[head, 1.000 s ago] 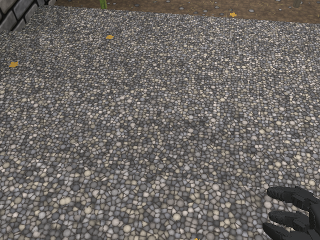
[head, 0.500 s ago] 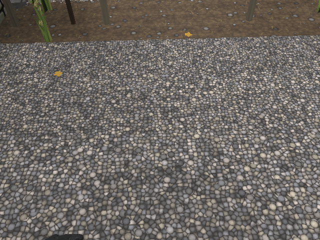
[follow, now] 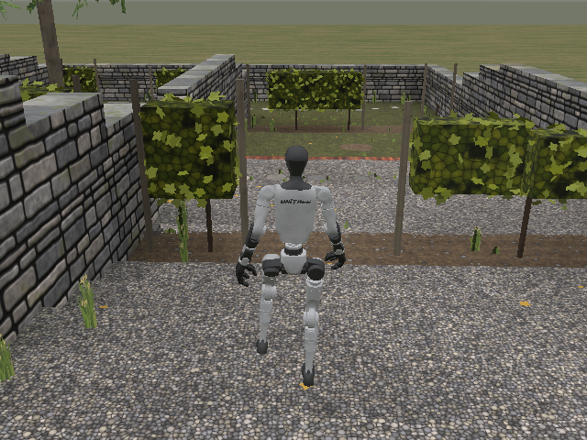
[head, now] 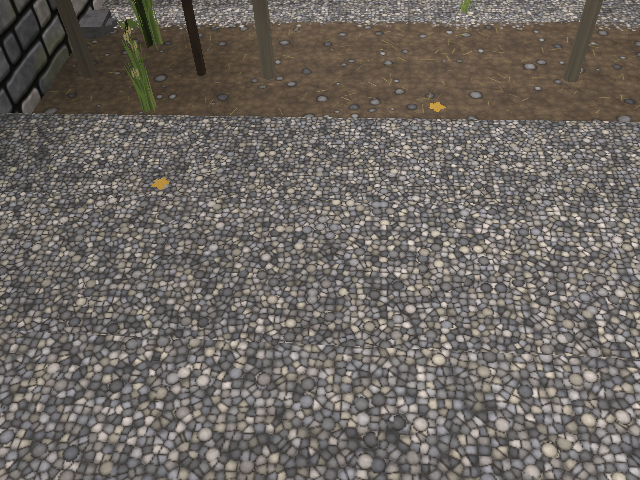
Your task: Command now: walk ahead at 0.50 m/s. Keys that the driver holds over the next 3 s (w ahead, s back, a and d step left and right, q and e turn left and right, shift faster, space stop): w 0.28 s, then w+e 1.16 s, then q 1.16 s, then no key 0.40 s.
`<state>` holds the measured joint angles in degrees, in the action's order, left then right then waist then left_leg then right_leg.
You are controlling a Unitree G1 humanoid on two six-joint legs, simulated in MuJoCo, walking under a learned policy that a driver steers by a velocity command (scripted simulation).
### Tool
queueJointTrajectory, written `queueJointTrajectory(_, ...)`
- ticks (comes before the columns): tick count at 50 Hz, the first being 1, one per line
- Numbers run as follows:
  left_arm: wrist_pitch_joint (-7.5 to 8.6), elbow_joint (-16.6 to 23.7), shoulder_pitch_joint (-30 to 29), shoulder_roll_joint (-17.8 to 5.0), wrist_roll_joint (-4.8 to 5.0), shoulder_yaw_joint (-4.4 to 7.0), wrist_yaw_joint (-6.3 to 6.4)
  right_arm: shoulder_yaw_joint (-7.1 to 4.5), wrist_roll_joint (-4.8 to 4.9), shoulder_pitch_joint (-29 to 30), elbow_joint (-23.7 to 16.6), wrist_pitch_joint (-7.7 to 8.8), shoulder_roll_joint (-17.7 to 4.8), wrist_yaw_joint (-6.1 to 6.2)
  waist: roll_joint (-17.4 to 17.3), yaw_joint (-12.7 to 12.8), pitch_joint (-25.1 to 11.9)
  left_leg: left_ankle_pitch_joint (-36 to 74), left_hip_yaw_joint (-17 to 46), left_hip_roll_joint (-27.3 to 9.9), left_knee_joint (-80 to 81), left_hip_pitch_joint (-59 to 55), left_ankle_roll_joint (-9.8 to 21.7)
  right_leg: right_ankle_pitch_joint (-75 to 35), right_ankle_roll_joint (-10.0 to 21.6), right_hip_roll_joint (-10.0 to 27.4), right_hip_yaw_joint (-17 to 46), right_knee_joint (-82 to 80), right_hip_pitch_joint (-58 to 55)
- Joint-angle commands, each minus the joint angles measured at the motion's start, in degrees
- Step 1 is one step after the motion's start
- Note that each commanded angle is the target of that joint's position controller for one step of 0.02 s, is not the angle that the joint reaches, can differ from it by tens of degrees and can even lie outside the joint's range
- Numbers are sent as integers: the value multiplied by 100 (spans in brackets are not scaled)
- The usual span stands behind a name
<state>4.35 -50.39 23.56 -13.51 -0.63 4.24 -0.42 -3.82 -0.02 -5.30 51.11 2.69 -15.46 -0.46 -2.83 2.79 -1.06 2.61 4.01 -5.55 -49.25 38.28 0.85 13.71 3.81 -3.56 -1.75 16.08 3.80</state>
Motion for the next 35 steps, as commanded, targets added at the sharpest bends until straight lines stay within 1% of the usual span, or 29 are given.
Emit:
queueJointTrajectory(1,30,123,328,-652,43,146,41,-92,29,322,-333,103,-370,-104,778,-64,249,-221,-48,-114,-340,733,91,-2260,938,1767,1017,-31,-565)
queueJointTrajectory(2,11,94,470,-667,88,148,42,-111,96,357,-391,126,-441,-167,749,-40,299,-445,-52,-112,-321,962,168,-2073,1002,1868,1170,144,-785)
queueJointTrajectory(5,-49,149,419,-825,81,181,88,-96,75,567,-499,214,-348,-304,841,-27,414,-879,-385,66,-188,684,241,-2552,990,1943,1129,580,-593)
queueJointTrajectory(6,-55,212,229,-849,79,174,95,-107,72,339,-431,243,-334,-321,934,-180,353,-1006,-597,223,-86,23,301,-3165,929,1862,960,799,-193)
queueJointTrajectory(7,-56,327,-166,-875,95,175,92,-163,56,-298,-214,266,-401,-328,1027,-519,138,-1081,-882,482,43,-1264,388,-4144,804,1644,613,1238,534)
queueJointTrajectory(8,-18,384,-497,-895,139,173,86,-304,38,-1545,212,302,-621,-329,999,-1108,-294,-880,-1181,818,67,-2986,454,-4920,700,1396,390,2300,1347)
queueJointTrajectory(9,99,538,-1185,-990,204,192,87,-430,5,-2982,680,331,-878,-290,639,-1969,-541,-363,-1255,839,678,-4485,528,-4383,435,1044,260,3929,2402)
queueJointTrajectory(10,254,806,-1843,-517,138,108,155,-365,-9,-3382,856,414,-900,-221,-548,-2235,-128,80,-60,-79,1605,-4605,874,385,79,231,229,6868,3645)
queueJointTrajectory(11,434,929,-617,160,297,-86,147,-172,43,-2843,601,526,-793,-279,-1900,-1085,-502,888,2809,-1283,2209,-4629,1774,2299,275,-441,1464,7681,4543)
queueJointTrajectory(12,445,884,-480,-111,487,-33,136,-109,220,-2300,484,499,-520,-310,-997,-745,-54,975,2872,-1456,2506,-4302,1864,1990,309,-196,1561,7351,4963)
queueJointTrajectory(13,364,1010,-795,-313,525,8,161,-145,220,-2140,485,488,-593,-319,-414,-569,155,-55,2804,-1567,2505,-4028,1843,1542,318,37,1422,7128,5368)
queueJointTrajectory(14,239,1054,-1025,-425,387,30,227,-116,199,-1664,350,499,-638,-322,300,-360,304,-731,2707,-1516,2564,-3321,1716,1206,277,380,1274,6607,5185)
queueJointTrajectory(15,105,1007,-966,-487,293,59,215,-72,119,-1290,254,481,-527,-295,426,-159,362,-703,2254,-1484,2507,-2626,1648,1025,186,629,1302,5985,4772)
queueJointTrajectory(16,-4,1048,-994,-496,282,52,138,4,20,-1066,177,479,-390,-238,317,-54,458,-640,1875,-1335,2645,-1925,1524,757,123,813,1217,5449,4280)
queueJointTrajectory(17,-61,912,-838,-399,224,35,47,-42,-135,-1203,264,483,-506,-183,291,-84,290,-368,1584,-1223,2534,-1900,1497,-85,123,836,1068,5364,4088)
queueJointTrajectory(18,-12,1050,-1223,-549,302,95,-63,21,-87,-1210,211,530,-306,-49,288,-81,363,-1353,966,-744,2418,-1944,1068,-1182,199,906,1292,4330,4143)
queueJointTrajectory(19,40,1139,-1612,-390,234,45,-163,29,-51,-1350,241,571,-322,69,16,-272,340,-1405,624,-561,2418,-1899,941,-2100,231,762,1026,3715,4018)
queueJointTrajectory(20,41,1291,-1916,-242,120,-6,-253,27,41,-1428,234,524,-329,201,64,-346,376,-1724,-70,-197,2414,-1344,799,-3308,168,557,622,2664,3268)
queueJointTrajectory(21,71,1258,-2070,-28,34,-57,-349,69,46,-1663,349,508,-203,286,108,-432,244,-2139,-530,18,2214,-728,689,-4601,197,324,228,2138,2123)
queueJointTrajectory(22,49,1250,-2098,40,85,-58,-412,110,19,-1871,373,502,-174,311,14,-465,127,-2319,-613,-10,2126,-568,653,-5033,149,144,102,2145,1584)
queueJointTrajectory(24,-62,1377,-2393,-23,171,-68,-473,98,70,-2116,350,443,-169,274,-136,-660,294,-2467,-628,-124,1652,-1179,583,-4842,165,152,225,1804,1915)
queueJointTrajectory(27,-79,1576,-3266,67,230,-178,-580,96,106,-2866,334,287,-19,279,133,-1224,779,-2423,-333,-409,553,-2838,536,-4216,78,264,320,931,3316)
queueJointTrajectory(29,24,1420,-3091,45,330,-186,-607,125,130,-2882,252,174,53,339,209,-1165,981,-1726,-55,-632,-77,-3491,555,-3731,50,512,648,345,3806)
queueJointTrajectory(30,68,1198,-2543,-61,287,-169,-605,118,132,-2740,246,135,-30,338,83,-933,856,-1158,-167,-652,-684,-3437,528,-3875,119,656,643,46,3346)
queueJointTrajectory(31,70,863,-1655,-211,190,-44,-577,74,74,-2785,298,141,-146,280,128,-510,249,-158,-436,-497,-1620,-3250,539,-4185,308,496,370,10,2006)
queueJointTrajectory(32,10,493,-559,-355,107,55,-519,47,118,-2601,289,170,-203,208,222,100,-130,79,-735,-290,-3206,-2024,410,-4663,639,411,125,-159,174)
queueJointTrajectory(33,-128,223,175,-739,69,171,-454,23,-30,-2419,134,309,-68,97,1290,355,-336,-3463,-1137,454,-5794,120,108,-6374,1088,949,758,783,-1829)
queueJointTrajectory(34,-108,394,520,-1007,7,174,-337,204,70,-2681,-350,527,9,-40,1842,420,-1607,-4295,50,311,-6104,1857,24,-6733,1893,2130,2162,2353,-4001)
queueJointTrajectory(35,-138,727,104,-1057,97,205,-244,56,109,-2432,-588,677,-637,-95,1492,414,-2107,-3519,546,-26,-4820,1972,95,-5621,1994,2247,2506,1882,-3832)
